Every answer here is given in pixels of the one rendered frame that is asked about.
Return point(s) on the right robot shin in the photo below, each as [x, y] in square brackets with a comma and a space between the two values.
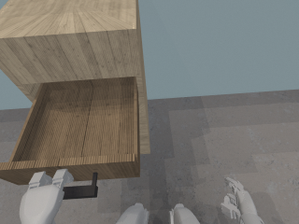
[179, 205]

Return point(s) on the right robot forearm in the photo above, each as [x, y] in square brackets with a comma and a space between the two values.
[250, 218]

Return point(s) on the right robot hand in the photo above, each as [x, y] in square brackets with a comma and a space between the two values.
[238, 205]

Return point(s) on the left robot hand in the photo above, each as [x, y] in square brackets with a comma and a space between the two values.
[40, 204]

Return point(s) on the drawer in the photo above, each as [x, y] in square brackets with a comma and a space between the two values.
[85, 126]

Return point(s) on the handle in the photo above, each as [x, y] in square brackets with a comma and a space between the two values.
[82, 192]

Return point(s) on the robot left thigh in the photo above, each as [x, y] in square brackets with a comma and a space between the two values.
[134, 215]

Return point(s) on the cabinet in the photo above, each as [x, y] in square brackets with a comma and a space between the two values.
[43, 41]

